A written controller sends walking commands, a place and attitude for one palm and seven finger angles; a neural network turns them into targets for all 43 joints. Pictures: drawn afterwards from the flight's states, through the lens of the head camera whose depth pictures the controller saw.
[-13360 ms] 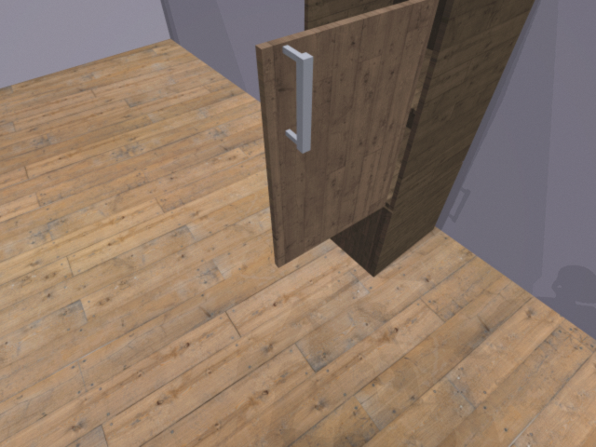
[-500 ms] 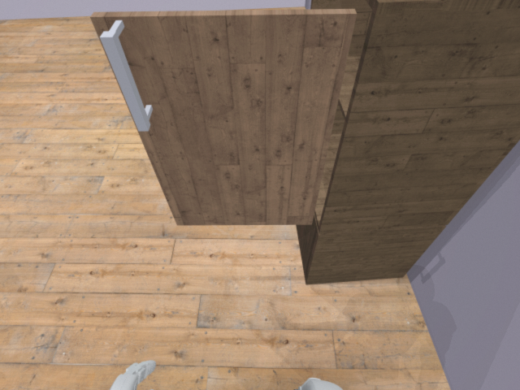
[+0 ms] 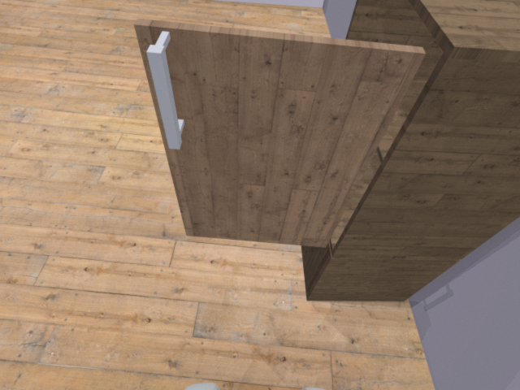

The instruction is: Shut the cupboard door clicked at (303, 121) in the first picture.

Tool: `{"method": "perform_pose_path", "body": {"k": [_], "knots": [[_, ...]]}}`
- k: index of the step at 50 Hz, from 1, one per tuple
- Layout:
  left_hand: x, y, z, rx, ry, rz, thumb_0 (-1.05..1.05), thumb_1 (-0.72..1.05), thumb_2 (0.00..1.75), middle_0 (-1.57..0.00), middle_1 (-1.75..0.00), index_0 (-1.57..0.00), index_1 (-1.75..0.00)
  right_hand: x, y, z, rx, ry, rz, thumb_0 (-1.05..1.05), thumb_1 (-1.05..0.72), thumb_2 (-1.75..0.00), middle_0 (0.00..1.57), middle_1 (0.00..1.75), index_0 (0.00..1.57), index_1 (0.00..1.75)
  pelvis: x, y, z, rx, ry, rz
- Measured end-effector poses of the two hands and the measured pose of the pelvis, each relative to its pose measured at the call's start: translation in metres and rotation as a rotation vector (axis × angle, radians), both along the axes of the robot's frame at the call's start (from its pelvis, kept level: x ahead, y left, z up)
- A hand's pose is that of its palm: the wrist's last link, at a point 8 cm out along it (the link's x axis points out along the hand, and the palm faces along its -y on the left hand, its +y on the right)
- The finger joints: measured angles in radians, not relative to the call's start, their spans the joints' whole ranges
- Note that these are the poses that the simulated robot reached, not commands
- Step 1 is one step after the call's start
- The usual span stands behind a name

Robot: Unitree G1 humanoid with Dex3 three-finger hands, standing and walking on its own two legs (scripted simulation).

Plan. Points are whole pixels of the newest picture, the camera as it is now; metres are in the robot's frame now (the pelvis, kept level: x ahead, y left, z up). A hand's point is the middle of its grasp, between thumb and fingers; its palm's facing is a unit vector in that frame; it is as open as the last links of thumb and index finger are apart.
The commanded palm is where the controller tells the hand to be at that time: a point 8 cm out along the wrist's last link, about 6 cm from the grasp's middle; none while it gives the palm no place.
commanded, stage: come to a stop and stand still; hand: left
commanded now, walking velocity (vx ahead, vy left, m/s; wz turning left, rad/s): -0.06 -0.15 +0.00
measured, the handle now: (170, 95) +0.49 +0.19 +0.16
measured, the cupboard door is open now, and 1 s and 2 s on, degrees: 86 86 86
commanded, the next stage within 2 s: look again from close up in 0.64 s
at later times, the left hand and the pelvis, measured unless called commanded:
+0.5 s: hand out of the picture -0.01 +0.13 -0.18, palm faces +0.01 -0.98 -0.18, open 7.3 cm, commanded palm none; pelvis -0.02 -0.04 +0.00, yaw -1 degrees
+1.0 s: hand out of the picture +0.00 +0.19 -0.17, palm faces +0.02 -0.96 -0.27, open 7.4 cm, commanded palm none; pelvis -0.04 -0.01 -0.01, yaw -1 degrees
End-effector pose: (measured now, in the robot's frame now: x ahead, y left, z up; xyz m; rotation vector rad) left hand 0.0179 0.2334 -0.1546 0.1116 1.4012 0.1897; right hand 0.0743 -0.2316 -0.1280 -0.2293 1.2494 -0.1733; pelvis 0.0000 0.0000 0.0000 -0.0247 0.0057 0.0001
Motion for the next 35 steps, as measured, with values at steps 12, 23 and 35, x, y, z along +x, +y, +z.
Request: {"method": "perform_pose_path", "body": {"k": [12, 23, 35], "knots": [[-0.006, -0.014, 0.015, 0.041, -0.035, -0.074, 0.0, 0.91, 0.9, -0.2, -0.3, -0.2, -0.3, -0.043, -0.018, -0.012, 0.064, 0.006, -0.065, 0.0, -0.9, -0.9, 0.2, 0.3, 0.21, 0.3, -0.028, -0.021, 0.0, 0.011, 0.017, -0.03], [-0.029, -0.052, 0.012, -0.002, -0.024, -0.069, 0.01, 0.93, 0.9, -0.2, -0.3, -0.2, -0.3, -0.112, -0.044, -0.016, 0.065, 0.164, -0.113, 0.0, -0.91, -0.9, 0.2, 0.3, 0.2, 0.3, -0.019, -0.039, 0.001, 0.022, -0.009, -0.01], [-0.034, -0.047, 0.007, -0.011, 0.017, -0.04, 0.0, 0.91, 0.9, -0.2, -0.3, -0.2, -0.3, -0.112, -0.022, -0.014, 0.068, 0.199, -0.106, 0.0, -0.91, -0.9, 0.2, 0.3, 0.2, 0.3, -0.017, -0.031, 0.002, 0.033, -0.025, -0.011]]}}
